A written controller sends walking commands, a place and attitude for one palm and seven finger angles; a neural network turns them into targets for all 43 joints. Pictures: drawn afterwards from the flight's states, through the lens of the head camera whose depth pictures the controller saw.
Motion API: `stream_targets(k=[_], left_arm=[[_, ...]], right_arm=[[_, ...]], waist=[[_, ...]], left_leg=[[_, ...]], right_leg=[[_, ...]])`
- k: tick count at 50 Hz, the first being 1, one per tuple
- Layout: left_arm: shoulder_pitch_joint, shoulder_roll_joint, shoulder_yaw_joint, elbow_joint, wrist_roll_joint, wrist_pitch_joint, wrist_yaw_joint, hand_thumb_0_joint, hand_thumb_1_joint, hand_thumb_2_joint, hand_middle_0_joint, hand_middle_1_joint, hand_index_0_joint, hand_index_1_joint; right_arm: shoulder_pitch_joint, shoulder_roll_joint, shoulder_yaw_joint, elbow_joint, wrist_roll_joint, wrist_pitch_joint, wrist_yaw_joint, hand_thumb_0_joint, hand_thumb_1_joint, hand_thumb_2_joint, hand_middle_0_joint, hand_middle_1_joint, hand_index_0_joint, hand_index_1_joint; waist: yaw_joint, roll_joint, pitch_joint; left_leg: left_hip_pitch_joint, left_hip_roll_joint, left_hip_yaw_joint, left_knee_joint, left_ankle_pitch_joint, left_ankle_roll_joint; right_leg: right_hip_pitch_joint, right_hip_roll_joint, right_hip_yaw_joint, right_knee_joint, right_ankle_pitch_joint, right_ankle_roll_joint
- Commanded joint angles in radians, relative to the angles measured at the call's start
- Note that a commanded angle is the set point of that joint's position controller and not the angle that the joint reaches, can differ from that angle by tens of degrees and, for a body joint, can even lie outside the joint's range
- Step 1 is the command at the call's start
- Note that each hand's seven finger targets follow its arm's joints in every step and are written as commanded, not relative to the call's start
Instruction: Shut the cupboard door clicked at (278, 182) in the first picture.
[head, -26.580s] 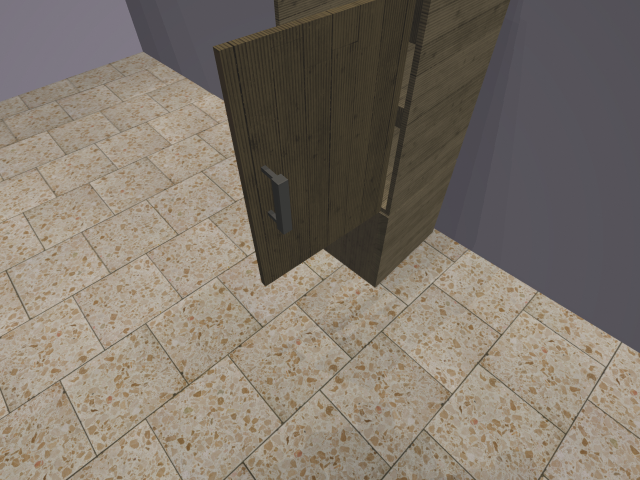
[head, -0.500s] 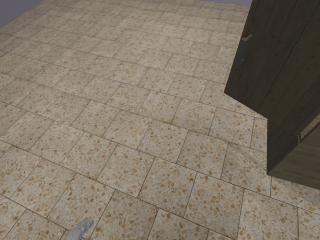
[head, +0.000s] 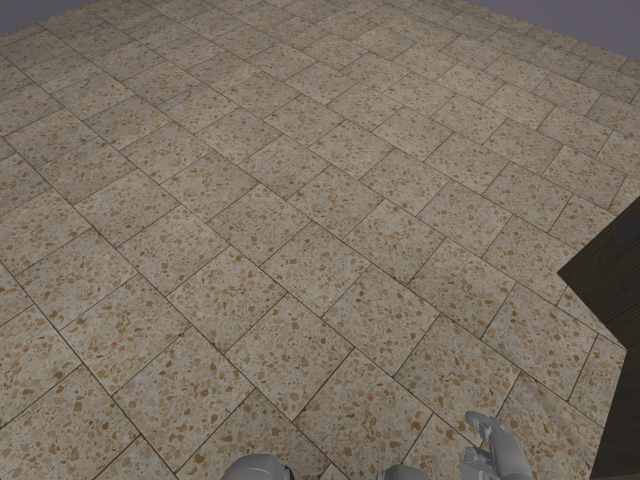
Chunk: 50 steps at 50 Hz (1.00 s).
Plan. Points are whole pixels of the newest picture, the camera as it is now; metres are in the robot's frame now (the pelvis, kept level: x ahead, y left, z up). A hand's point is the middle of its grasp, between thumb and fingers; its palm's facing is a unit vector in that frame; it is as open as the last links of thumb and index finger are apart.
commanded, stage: turn to face it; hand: left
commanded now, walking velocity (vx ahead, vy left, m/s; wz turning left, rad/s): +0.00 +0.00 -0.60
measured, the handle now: out of the picture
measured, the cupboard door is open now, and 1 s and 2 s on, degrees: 62 62 62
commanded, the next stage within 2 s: take the last steps up to it in 1.56 s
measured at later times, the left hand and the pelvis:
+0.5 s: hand (229, 436) +0.18 +0.15 -0.16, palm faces -0.23 -0.95 -0.23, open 7.4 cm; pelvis +0.06 -0.02 +0.01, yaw -17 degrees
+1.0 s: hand (305, 348) +0.31 +0.06 -0.14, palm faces -0.57 -0.77 -0.29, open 7.4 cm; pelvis +0.08 -0.03 +0.00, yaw -35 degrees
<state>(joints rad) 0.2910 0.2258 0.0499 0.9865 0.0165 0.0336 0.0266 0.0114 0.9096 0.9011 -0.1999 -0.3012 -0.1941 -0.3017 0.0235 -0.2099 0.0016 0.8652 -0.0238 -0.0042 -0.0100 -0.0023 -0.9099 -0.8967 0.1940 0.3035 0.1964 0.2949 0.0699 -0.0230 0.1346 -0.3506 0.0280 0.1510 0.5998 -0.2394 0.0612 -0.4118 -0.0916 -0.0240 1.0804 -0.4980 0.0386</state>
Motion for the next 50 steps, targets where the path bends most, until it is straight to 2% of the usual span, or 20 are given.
stream_targets(k=[1,9,10,11,12,13,17,23,26,27,28,29,32,40,43,44,45,46,47,50], left_arm=[[0.086,0.035,0.015,-0.031,0.008,0.008,-0.016,0.000,0.900,0.900,-0.200,-0.300,-0.200,-0.300],[0.070,0.029,0.048,-0.081,0.015,0.000,-0.036,0.000,0.900,0.900,-0.200,-0.300,-0.200,-0.300],[0.081,0.064,0.056,-0.085,0.019,-0.007,-0.034,0.000,0.900,0.900,-0.200,-0.300,-0.200,-0.300],[0.077,0.151,0.069,-0.098,0.027,-0.021,-0.025,0.000,0.900,0.900,-0.200,-0.300,-0.200,-0.300],[0.104,0.203,0.073,-0.100,0.020,-0.022,-0.021,0.000,0.900,0.900,-0.200,-0.300,-0.200,-0.300],[0.084,0.188,0.078,-0.101,0.018,-0.028,-0.005,0.000,0.900,0.900,-0.200,-0.300,-0.200,-0.300],[-0.017,0.129,0.069,-0.124,0.011,-0.025,0.005,0.000,0.900,0.900,-0.200,-0.300,-0.200,-0.300],[-0.055,0.182,0.080,-0.128,0.014,-0.010,-0.007,0.000,0.900,0.900,-0.200,-0.300,-0.200,-0.300],[-0.131,0.175,0.076,-0.144,0.004,0.000,-0.013,0.000,0.900,0.900,-0.200,-0.300,-0.200,-0.300],[-0.134,0.135,0.067,-0.166,-0.005,0.006,-0.017,0.000,0.900,0.900,-0.200,-0.300,-0.200,-0.300],[-0.109,0.082,0.054,-0.187,-0.011,0.007,-0.030,0.000,0.900,0.900,-0.200,-0.300,-0.200,-0.300],[-0.129,0.113,0.053,-0.198,0.001,0.004,-0.037,0.000,0.900,0.900,-0.200,-0.300,-0.200,-0.300],[-0.178,0.115,0.059,-0.190,0.003,0.012,-0.054,0.000,0.900,0.900,-0.200,-0.300,-0.200,-0.300],[-0.240,0.084,0.036,-0.220,0.001,0.015,-0.069,0.000,0.900,0.900,-0.200,-0.300,-0.200,-0.300],[-0.168,0.108,0.042,-0.203,0.002,0.006,-0.065,0.000,0.900,0.900,-0.200,-0.300,-0.200,-0.300],[-0.097,0.151,0.051,-0.182,0.006,-0.001,-0.059,0.000,0.900,0.900,-0.200,-0.300,-0.200,-0.300],[-0.029,0.254,0.072,-0.163,0.014,-0.012,-0.045,0.000,0.900,0.900,-0.200,-0.300,-0.200,-0.300],[0.026,0.307,0.076,-0.145,0.000,-0.015,-0.032,0.000,0.900,0.900,-0.200,-0.300,-0.200,-0.300],[0.016,0.294,0.082,-0.149,0.000,-0.013,-0.017,0.000,0.900,0.900,-0.200,-0.300,-0.200,-0.300],[-0.137,0.211,0.060,-0.192,0.001,-0.008,-0.009,0.000,0.900,0.900,-0.200,-0.300,-0.200,-0.300]], right_arm=[[0.086,-0.151,-0.042,-0.001,-0.001,0.006,-0.016,0.000,-0.900,-0.900,0.200,0.300,0.200,0.300],[0.085,-0.150,-0.091,0.011,0.001,0.034,-0.013,0.000,-0.900,-0.900,0.200,0.300,0.200,0.300],[0.088,-0.130,-0.091,0.004,0.006,0.035,-0.010,0.000,-0.900,-0.900,0.200,0.300,0.200,0.300],[0.103,-0.070,-0.086,-0.018,0.014,0.037,-0.004,0.000,-0.900,-0.900,0.200,0.300,0.200,0.300],[0.073,-0.043,-0.074,-0.046,0.012,0.044,-0.002,0.000,-0.900,-0.900,0.200,0.300,0.200,0.300],[0.063,-0.054,-0.074,-0.053,0.009,0.046,-0.010,0.000,-0.900,-0.900,0.200,0.300,0.200,0.300],[0.099,-0.072,-0.071,-0.022,0.010,0.032,-0.014,0.000,-0.900,-0.900,0.200,0.300,0.200,0.300],[0.130,-0.065,-0.065,-0.033,0.018,0.029,-0.021,0.000,-0.900,-0.900,0.200,0.300,0.200,0.300],[0.246,-0.088,-0.064,-0.008,0.021,0.016,-0.026,0.000,-0.900,-0.900,0.200,0.300,0.200,0.300],[0.277,-0.150,-0.071,-0.006,0.012,0.002,-0.030,0.000,-0.900,-0.900,0.200,0.300,0.200,0.300],[0.281,-0.254,-0.087,-0.017,-0.004,-0.003,-0.032,0.000,-0.900,-0.900,0.200,0.300,0.200,0.300],[0.288,-0.265,-0.087,-0.031,-0.009,0.004,-0.032,0.000,-0.900,-0.900,0.200,0.300,0.200,0.300],[0.231,-0.214,-0.070,-0.044,-0.015,-0.003,-0.038,0.000,-0.900,-0.900,0.200,0.300,0.200,0.300],[0.273,-0.231,-0.090,-0.016,-0.010,0.009,-0.023,0.000,-0.900,-0.900,0.200,0.300,0.200,0.300],[0.239,-0.244,-0.096,-0.022,-0.003,0.015,-0.015,0.000,-0.900,-0.900,0.200,0.300,0.200,0.300],[0.227,-0.233,-0.096,-0.031,0.005,0.015,-0.009,0.000,-0.900,-0.900,0.200,0.300,0.200,0.300],[0.200,-0.164,-0.082,-0.067,0.014,0.017,-0.004,0.000,-0.900,-0.900,0.200,0.300,0.200,0.300],[0.154,-0.147,-0.068,-0.105,0.014,0.030,-0.009,0.000,-0.900,-0.900,0.200,0.300,0.200,0.300],[0.137,-0.136,-0.065,-0.098,0.013,0.039,-0.020,0.000,-0.900,-0.900,0.200,0.300,0.200,0.300],[0.150,-0.147,-0.068,-0.062,0.011,0.040,-0.017,0.000,-0.900,-0.900,0.200,0.300,0.200,0.300]], waist=[[-0.056,0.166,-0.146],[-0.030,0.117,-0.124],[-0.020,0.018,-0.113],[-0.019,-0.200,-0.117],[0.013,-0.241,-0.131],[-0.008,-0.234,-0.164],[-0.043,-0.108,-0.251],[-0.042,-0.096,-0.208],[-0.102,-0.090,-0.220],[-0.109,0.056,-0.233],[-0.099,0.342,-0.225],[-0.116,0.309,-0.198],[-0.080,0.191,-0.140],[-0.115,0.244,-0.174],[-0.067,0.211,-0.180],[-0.032,0.124,-0.214],[0.001,-0.159,-0.244],[0.027,-0.217,-0.225],[0.019,-0.188,-0.225],[-0.054,-0.160,-0.193]], left_leg=[[0.062,0.293,-0.165,-0.331,0.083,0.083],[0.045,0.284,-0.046,-0.133,0.000,0.027],[0.010,0.219,0.003,-0.021,-0.064,-0.019],[-0.106,0.084,0.079,0.175,-0.265,-0.082],[-0.167,-0.001,-0.014,0.405,-0.417,-0.093],[-0.249,0.009,-0.128,0.510,-0.363,-0.091],[-0.226,0.039,-0.158,0.499,-0.212,-0.122],[-0.078,0.000,-0.128,0.158,-0.200,-0.124],[0.136,0.001,-0.135,-0.134,-0.003,-0.115],[0.256,0.112,-0.242,-0.265,0.042,-0.080],[0.327,0.357,-0.473,-0.317,0.206,0.024],[0.241,0.457,-0.519,-0.321,0.238,0.113],[0.236,0.349,-0.323,-0.243,0.569,0.098],[0.294,0.317,-0.095,-0.160,0.583,0.045],[0.200,0.294,-0.045,-0.065,0.463,-0.016],[0.099,0.264,-0.014,0.048,0.341,-0.059],[-0.135,0.136,0.073,0.260,-0.067,-0.123],[-0.235,0.055,-0.022,0.466,-0.428,-0.142],[-0.289,0.072,-0.133,0.559,-0.394,-0.134],[-0.239,0.091,-0.157,0.565,-0.230,-0.151]], right_leg=[[0.038,0.010,0.002,-0.124,0.068,-0.003],[0.153,0.069,-0.063,-0.478,0.293,-0.016],[0.166,0.025,0.045,-0.582,0.382,-0.045],[0.202,-0.163,0.324,-0.715,0.502,-0.124],[0.196,-0.275,0.470,-0.802,0.571,-0.234],[0.269,-0.255,0.499,-0.793,0.617,-0.262],[0.363,-0.153,0.311,-0.673,0.786,-0.235],[0.287,-0.121,0.353,-0.662,0.748,-0.229],[0.164,-0.056,0.340,-0.594,0.618,-0.149],[0.032,0.033,0.273,-0.512,0.450,-0.096],[-0.128,0.161,0.116,-0.318,0.055,-0.034],[-0.123,0.142,0.067,-0.112,-0.128,-0.018],[-0.166,0.089,0.060,0.065,-0.039,0.011],[0.019,0.093,-0.062,-0.318,0.075,-0.007],[0.202,0.108,-0.088,-0.554,0.274,-0.032],[0.353,0.057,-0.024,-0.649,0.400,-0.056],[0.528,-0.178,0.258,-0.698,0.681,-0.143],[0.461,-0.325,0.403,-0.699,0.968,-0.252],[0.448,-0.288,0.398,-0.690,0.917,-0.285],[0.318,-0.167,0.270,-0.680,0.772,-0.237]])
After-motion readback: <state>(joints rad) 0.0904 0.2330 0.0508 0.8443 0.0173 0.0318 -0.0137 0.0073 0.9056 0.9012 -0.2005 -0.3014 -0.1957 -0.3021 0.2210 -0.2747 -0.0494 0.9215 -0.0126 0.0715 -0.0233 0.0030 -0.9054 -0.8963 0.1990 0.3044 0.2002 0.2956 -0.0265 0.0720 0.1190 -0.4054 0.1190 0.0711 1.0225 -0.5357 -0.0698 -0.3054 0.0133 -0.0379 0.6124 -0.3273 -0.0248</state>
